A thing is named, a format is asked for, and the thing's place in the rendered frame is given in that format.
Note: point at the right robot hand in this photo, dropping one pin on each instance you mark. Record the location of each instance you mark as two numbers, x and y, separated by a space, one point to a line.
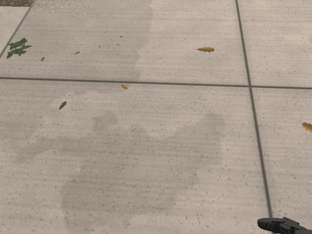
282 226

